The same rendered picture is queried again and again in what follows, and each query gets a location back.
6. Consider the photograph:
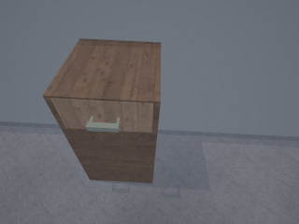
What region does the cabinet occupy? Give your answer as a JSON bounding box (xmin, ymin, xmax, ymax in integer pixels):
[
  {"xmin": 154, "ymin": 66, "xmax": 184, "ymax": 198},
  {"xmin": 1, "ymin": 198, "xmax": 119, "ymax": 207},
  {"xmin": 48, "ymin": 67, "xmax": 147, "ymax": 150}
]
[{"xmin": 42, "ymin": 38, "xmax": 161, "ymax": 183}]

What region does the drawer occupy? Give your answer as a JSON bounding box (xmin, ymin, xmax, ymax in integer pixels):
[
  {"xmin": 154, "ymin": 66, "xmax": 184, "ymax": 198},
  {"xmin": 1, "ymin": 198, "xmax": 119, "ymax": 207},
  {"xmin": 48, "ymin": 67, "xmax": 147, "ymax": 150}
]
[{"xmin": 51, "ymin": 98, "xmax": 154, "ymax": 133}]

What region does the handle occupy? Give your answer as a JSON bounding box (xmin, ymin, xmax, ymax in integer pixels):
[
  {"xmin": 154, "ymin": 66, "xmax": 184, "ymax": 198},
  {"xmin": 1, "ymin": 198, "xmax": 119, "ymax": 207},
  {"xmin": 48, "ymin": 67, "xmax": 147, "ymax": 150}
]
[{"xmin": 86, "ymin": 116, "xmax": 121, "ymax": 133}]

